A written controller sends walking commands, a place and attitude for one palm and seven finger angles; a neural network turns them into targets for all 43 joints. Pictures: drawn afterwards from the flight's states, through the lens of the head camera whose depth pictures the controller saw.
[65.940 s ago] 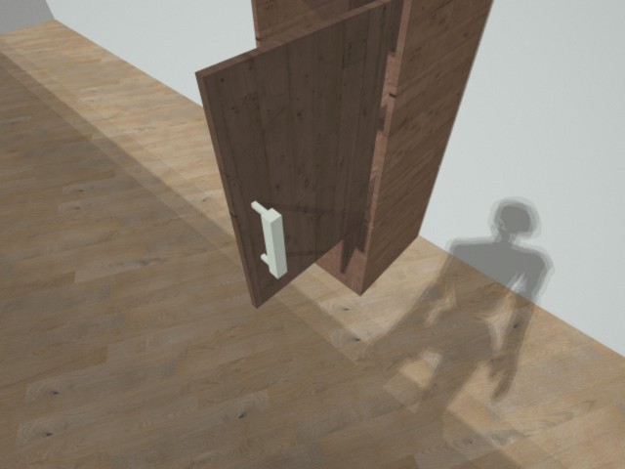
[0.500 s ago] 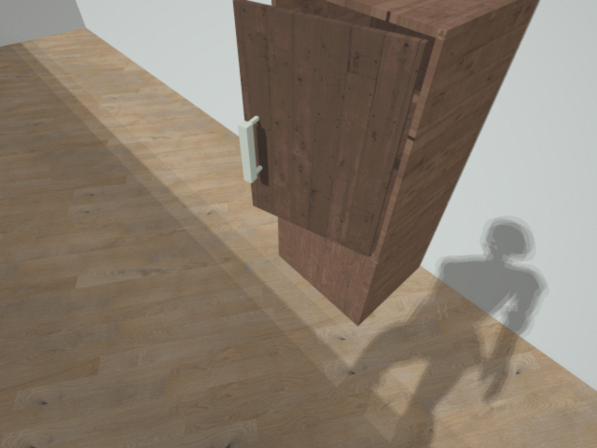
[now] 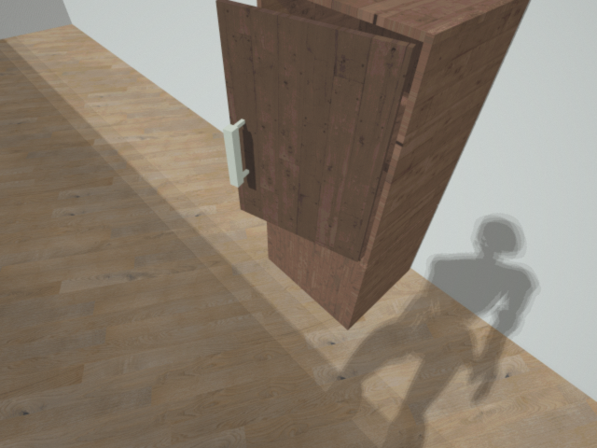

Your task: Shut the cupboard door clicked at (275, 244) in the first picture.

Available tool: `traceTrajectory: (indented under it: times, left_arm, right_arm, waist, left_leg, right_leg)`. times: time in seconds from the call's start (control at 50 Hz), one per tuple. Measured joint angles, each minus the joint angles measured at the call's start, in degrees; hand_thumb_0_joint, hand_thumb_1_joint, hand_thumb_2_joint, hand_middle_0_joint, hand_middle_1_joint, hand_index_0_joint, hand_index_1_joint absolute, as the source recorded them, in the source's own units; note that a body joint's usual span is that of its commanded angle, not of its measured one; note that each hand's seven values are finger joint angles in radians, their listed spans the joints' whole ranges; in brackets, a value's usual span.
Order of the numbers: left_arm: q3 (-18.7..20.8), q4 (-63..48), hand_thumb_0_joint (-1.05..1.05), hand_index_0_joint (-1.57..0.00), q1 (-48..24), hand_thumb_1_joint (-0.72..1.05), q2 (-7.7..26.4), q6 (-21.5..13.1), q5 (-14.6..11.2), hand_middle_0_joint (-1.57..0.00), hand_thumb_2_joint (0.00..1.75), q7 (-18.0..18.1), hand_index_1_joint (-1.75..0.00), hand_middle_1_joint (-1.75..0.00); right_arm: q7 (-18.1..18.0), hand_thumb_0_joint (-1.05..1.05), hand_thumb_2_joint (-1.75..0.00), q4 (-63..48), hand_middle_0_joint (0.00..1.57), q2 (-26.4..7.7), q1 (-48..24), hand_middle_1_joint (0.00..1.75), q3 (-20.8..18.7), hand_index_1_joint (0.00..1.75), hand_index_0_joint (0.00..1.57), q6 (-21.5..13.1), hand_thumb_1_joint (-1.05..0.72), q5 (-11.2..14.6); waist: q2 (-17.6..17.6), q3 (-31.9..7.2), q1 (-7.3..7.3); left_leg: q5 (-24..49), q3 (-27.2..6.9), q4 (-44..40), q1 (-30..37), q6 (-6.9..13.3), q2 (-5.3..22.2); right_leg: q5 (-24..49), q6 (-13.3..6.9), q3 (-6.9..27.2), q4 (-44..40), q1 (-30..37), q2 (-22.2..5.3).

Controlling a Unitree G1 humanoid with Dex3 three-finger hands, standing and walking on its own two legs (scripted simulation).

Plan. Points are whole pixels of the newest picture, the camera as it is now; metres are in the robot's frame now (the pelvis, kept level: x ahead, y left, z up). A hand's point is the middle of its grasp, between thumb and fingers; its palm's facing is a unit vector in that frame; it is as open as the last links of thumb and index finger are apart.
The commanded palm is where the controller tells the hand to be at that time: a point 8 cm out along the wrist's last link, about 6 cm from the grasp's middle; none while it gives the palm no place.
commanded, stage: look to check the result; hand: left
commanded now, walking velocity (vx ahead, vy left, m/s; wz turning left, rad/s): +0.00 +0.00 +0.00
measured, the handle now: (239, 153) +0.81 +0.19 -0.10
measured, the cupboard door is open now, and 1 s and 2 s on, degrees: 17 17 17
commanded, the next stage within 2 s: walk to a spot facing it in 0.48 s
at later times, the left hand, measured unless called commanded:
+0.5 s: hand out of the picture -0.04 +0.14 -0.18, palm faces +0.04 -0.99 -0.16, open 7.3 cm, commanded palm none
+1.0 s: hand out of the picture +0.00 +0.20 -0.21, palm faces +0.19 -0.96 -0.23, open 7.3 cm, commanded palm none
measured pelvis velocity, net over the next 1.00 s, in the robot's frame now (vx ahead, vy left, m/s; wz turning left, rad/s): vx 0.01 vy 0.01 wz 0.17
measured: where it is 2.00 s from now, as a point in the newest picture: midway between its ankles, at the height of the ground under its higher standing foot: outside the picture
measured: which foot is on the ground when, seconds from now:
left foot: down 0.00-1.00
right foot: down 0.00-0.96, up 0.98-1.00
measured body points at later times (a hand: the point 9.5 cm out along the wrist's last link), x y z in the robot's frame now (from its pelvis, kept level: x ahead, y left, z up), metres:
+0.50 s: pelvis +0.01 -0.01 +0.00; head +0.02 +0.00 +0.45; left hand -0.04 +0.20 -0.16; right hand +0.01 -0.22 -0.16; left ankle +0.06 +0.09 -0.74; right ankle -0.08 -0.09 -0.74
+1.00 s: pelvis +0.01 +0.01 -0.03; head +0.04 +0.03 +0.42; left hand -0.01 +0.25 -0.19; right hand +0.06 -0.23 -0.17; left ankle +0.05 +0.10 -0.74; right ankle -0.07 -0.10 -0.71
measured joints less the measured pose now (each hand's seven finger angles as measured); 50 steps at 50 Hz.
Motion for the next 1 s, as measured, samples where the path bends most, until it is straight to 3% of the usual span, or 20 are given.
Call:
traceTrajectory:
  times: [0.3, 0.68, 0.8, 0.88, 0.92, 0.96, 1.0]
  left_arm:
    - [0.1, 1.5, 0.0, -0.2, 3.4, 0.91, -0.4, 0.2, -0.1, -0.2, 0.89, 0.5, -0.3, -0.3]
    - [0.1, 0.7, 0.0, -0.2, 2.4, 0.91, -0.9, 0.1, 0.1, -0.2, 0.89, 0.4, -0.3, -0.3]
    - [1.8, -2.2, 0.0, -0.2, 1.1, 0.91, -0.1, 1.1, 0.3, -0.2, 0.89, 0.4, -0.3, -0.3]
    - [2.9, -4.4, 0.0, -0.2, 0.3, 0.91, 1.4, 1.5, 1.1, -0.2, 0.89, 0.3, -0.3, -0.3]
    - [3.4, -5.2, 0.0, -0.2, -0.3, 0.91, 2.5, 1.6, 1.2, -0.2, 0.89, 0.2, -0.3, -0.3]
    - [3.7, -6.2, 0.0, -0.2, -0.9, 0.91, 3.3, 1.9, 0.8, -0.2, 0.89, -0.1, -0.3, -0.3]
    - [3.9, -7.3, 0.0, -0.2, -2.6, 0.91, 4.1, 2.7, 0.4, -0.2, 0.89, -0.2, -0.3, -0.3]
  right_arm:
    - [-0.3, 0.01, -0.9, 0.5, 0.2, 1.0, 0.1, 0.3, 0.1, 0.3, 0.2, 0.1, -0.91, 0.2]
    - [-0.4, 0.01, -0.9, -0.6, 0.2, 0.2, -1.2, 0.3, 0.0, 0.3, 0.2, 0.0, -0.91, 0.2]
    - [0.2, 0.01, -0.9, -2.3, 0.2, -0.2, -0.4, 0.3, -1.0, 0.3, 0.2, 1.6, -0.91, -0.1]
    - [0.9, 0.01, -0.9, -3.7, 0.2, -0.7, -0.1, 0.3, -2.2, 0.3, 0.2, 3.3, -0.91, -0.2]
    - [1.2, 0.01, -0.9, -4.9, 0.2, -0.9, -0.4, 0.3, -2.5, 0.3, 0.2, 3.6, -0.91, -0.3]
    - [1.5, 0.01, -0.9, -6.7, 0.2, -1.7, -0.6, 0.3, -2.8, 0.3, 0.2, 2.9, -0.91, -0.6]
    - [1.5, 0.01, -0.9, -8.0, 0.2, -2.5, -1.5, 0.3, -3.0, 0.3, 0.2, 2.1, -0.91, -0.8]
  waist:
    - [-0.1, 1.3, 0.58]
    - [-0.4, 0.8, 0.61]
    - [0.4, 1.9, 0.2]
    - [0.1, 3.2, -0.08]
    - [-1.2, 4.1, -0.34]
    - [-1.7, 4.6, -0.75]
    - [-2.0, 5.3, -0.64]
  left_leg:
    - [-1.4, 0.0, 0.9, 0.4, -0.3, 0.1]
    - [-2.2, -0.3, 1.6, 0.5, -0.7, 0.1]
    - [-4.7, -2.7, 8.7, -3.8, -0.7, -0.5]
    - [-15.0, -0.6, 21.6, -7.5, -1.9, 0.9]
    - [-16.1, 1.1, 21.4, -7.0, -2.1, 1.3]
    - [-8.1, 1.3, 17.3, -6.0, -0.6, 1.1]
    - [-8.9, 1.4, 18.3, -7.0, 1.1, 0.0]
  right_leg:
    - [-0.8, -0.3, 0.1, -0.3, 1.0, 0.1]
    - [-1.5, -0.7, -0.2, 0.2, 1.3, 0.2]
    - [-4.9, -1.0, -3.2, 5.9, -1.3, 0.2]
    - [-8.0, -1.0, -6.2, 10.0, -1.5, -0.4]
    - [-10.0, -0.5, -7.5, 12.9, -1.8, -2.0]
    - [-11.7, 0.5, -8.8, 20.5, -5.0, -3.9]
    - [-14.4, 1.5, -6.3, 32.8, -11.5, -4.6]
